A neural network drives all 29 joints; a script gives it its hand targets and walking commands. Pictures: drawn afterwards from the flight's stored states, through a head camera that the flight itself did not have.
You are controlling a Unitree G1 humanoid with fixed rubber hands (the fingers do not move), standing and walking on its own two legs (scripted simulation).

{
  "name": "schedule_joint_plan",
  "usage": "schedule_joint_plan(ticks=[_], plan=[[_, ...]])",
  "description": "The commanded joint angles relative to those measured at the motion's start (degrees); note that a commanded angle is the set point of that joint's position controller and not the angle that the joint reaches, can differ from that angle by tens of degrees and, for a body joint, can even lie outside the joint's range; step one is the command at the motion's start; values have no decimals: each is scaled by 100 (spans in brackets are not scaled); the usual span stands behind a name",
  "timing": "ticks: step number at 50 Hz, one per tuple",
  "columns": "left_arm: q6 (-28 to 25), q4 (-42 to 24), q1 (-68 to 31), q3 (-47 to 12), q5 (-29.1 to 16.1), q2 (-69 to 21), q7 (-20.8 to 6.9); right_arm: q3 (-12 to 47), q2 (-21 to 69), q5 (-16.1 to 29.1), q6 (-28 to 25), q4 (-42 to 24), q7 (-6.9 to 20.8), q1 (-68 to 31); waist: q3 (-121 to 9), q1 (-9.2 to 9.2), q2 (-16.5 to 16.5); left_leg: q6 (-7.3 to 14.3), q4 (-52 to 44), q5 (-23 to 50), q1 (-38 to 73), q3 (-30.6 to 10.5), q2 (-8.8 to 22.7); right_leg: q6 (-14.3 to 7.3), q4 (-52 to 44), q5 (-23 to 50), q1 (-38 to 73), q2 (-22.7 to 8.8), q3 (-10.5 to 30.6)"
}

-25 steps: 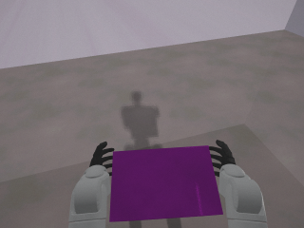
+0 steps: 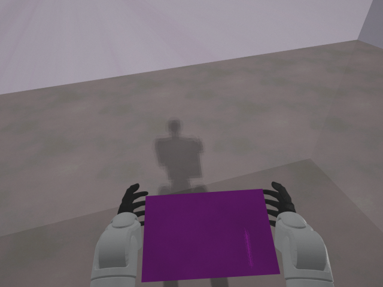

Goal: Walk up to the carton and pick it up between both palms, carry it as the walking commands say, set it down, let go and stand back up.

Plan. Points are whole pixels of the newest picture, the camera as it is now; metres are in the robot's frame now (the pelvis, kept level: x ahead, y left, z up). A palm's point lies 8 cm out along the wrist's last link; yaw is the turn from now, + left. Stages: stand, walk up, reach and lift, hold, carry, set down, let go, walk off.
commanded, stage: carry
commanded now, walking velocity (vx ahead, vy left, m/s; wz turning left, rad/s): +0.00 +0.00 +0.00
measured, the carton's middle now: (206, 239) +0.27 -0.01 -0.04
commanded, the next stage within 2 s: none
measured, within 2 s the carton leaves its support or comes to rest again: neither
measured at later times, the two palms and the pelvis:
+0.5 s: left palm (129, 221) +0.27 +0.15 +0.05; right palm (283, 216) +0.27 -0.16 +0.05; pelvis +0.01 -0.01 +0.00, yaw +1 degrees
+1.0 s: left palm (119, 222) +0.27 +0.17 +0.05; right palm (273, 216) +0.27 -0.14 +0.05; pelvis +0.01 +0.01 +0.00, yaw +1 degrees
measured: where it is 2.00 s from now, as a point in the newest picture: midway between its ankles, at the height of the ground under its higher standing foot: outside the picture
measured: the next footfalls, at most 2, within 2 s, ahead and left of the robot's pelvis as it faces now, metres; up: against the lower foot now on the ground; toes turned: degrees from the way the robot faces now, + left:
none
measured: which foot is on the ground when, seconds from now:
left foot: down 0.00-1.00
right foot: down 0.00-1.00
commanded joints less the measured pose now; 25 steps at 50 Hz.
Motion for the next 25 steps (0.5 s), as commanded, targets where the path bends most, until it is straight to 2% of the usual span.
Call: schedule_joint_plan(ticks=[1,2,3,4,5,6,7,8,9,10,11,12,13,14,15,16,17,18,19,20,21,22,23,24,25], plan=[[-257,-924,-2335,-2551,-1570,-4202,-1225,2609,4272,1615,-210,-468,1156,-2491,-1067,27,-197,104,-464,-115,97,-667,593,97,-542,-409,541,-655,835],[-225,-1275,-2227,-2893,-1612,-4484,-1179,3156,4479,1835,-246,-1411,1152,-2804,-1154,17,-440,95,-405,52,24,-633,597,114,-531,-322,630,-662,726],[-242,-732,-2216,-2650,-1378,-4039,-1175,2644,3940,1538,-256,-669,1148,-2538,-1010,38,315,163,-696,-94,-264,-782,739,61,-421,-241,685,-641,708],[-362,877,-1788,-2125,-785,-3613,-1285,2120,3605,910,-383,1020,1267,-2025,-1200,29,176,179,-648,149,-121,-803,750,60,-312,155,867,-587,630],[-394,-1133,-2646,-3667,-2203,-5010,-1217,3764,5112,2333,-376,-991,1195,-2915,-1168,23,-209,54,-501,69,-149,-690,712,117,-469,129,922,-652,624],[-418,-2125,-2340,-3381,-2014,-4877,-1295,3608,4940,2127,-374,-2060,1218,-2643,-1270,-12,-561,-5,-363,390,85,-600,674,79,-419,526,872,-606,653],[-342,-2532,-2987,-3429,-2137,-4784,-1164,3429,5036,2207,-280,-1952,1155,-2797,-1240,-22,64,69,-524,513,49,-640,671,117,-205,478,954,-636,579],[-363,-521,-2166,-2379,-1181,-3896,-1204,2344,3958,1220,-326,59,1181,-2094,-1375,-12,7,154,-502,546,-19,-732,694,93,-144,670,930,-563,612],[-525,1489,-1744,-1698,-516,-3367,-1312,1971,3392,737,-539,1309,1268,-2195,-1338,18,-463,134,-306,546,-83,-633,667,77,-241,916,1089,-635,601],[-522,-522,-2566,-3480,-2035,-4757,-1254,3671,4942,2229,-489,-702,1230,-2812,-1101,4,-233,30,-399,260,-14,-654,636,38,-323,340,881,-614,654],[-545,-1815,-2477,-3266,-1914,-4722,-1268,3256,4741,1975,-502,-1478,1250,-2407,-1160,12,13,24,-569,479,-78,-713,648,14,-75,536,923,-619,681],[-467,-1449,-2283,-3050,-1841,-4720,-1284,3259,4697,1979,-451,-1495,1212,-2704,-1285,14,-203,80,-330,457,-36,-609,637,58,-287,714,947,-630,698],[-419,-823,-2266,-2768,-1530,-4375,-1244,2880,4284,1634,-409,-886,1186,-2514,-1148,6,-285,81,-408,307,-150,-605,588,54,-245,608,933,-688,701],[-507,-4,-2093,-2329,-1106,-3775,-1247,2412,3745,1228,-461,227,1225,-2236,-939,15,31,78,-549,-21,-282,-616,603,14,-363,98,761,-693,784],[-605,-241,-2197,-2358,-1240,-3783,-1298,2534,3942,1318,-547,134,1234,-2303,-953,9,-308,120,-538,86,-247,-712,686,90,-390,-174,819,-585,670],[-501,-1766,-2405,-3188,-1860,-4587,-1245,3274,4668,1923,-465,-1433,1211,-2542,-908,40,-320,171,-603,-47,-348,-849,687,97,-421,-437,731,-577,645],[-317,-2540,-2781,-3601,-2236,-4919,-1219,3484,4931,2145,-289,-2076,1130,-2636,-804,24,76,188,-690,-355,-428,-799,690,89,-533,-821,601,-546,745],[-303,-530,-1786,-2174,-957,-3623,-1284,2369,3700,1070,-265,-66,1215,-2013,-945,61,-389,189,-578,-219,-397,-739,668,55,-663,-701,721,-584,718],[-260,-337,-1640,-2614,-1340,-4316,-1269,3045,4284,1733,-337,-883,1202,-2727,-1227,43,-263,232,-558,-102,-292,-762,688,61,-599,-516,1054,-586,644],[-446,474,-1428,-2142,-943,-3590,-1295,2445,3487,1228,-479,119,1221,-2253,-1219,11,-209,150,-438,-42,-115,-641,616,62,-640,-266,765,-662,777],[-579,-991,-2243,-2961,-1557,-4296,-1396,3027,4463,1546,-532,-641,1273,-2339,-1239,6,-189,123,-390,-54,-159,-655,566,15,-743,-377,913,-669,833],[-560,-1712,-2620,-3182,-1806,-4549,-1329,3236,4694,1838,-487,-1324,1251,-2646,-934,12,-122,52,-601,-8,-226,-723,663,67,-587,-463,726,-594,726],[-640,298,-1956,-2154,-840,-3662,-1471,2343,3824,939,-610,687,1377,-2129,-1026,23,-325,10,-461,116,-264,-665,608,3,-571,-178,886,-585,736],[-711,-427,-2397,-2618,-1262,-4079,-1383,2783,4169,1394,-657,-216,1332,-2616,-785,7,-296,49,-484,244,-176,-740,626,-7,-639,55,713,-651,828],[-684,-1299,-2296,-2999,-1679,-4347,-1328,3125,4445,1765,-660,-1102,1247,-2481,-1218,6,-211,53,-318,162,-70,-621,606,43,-631,114,818,-678,742]])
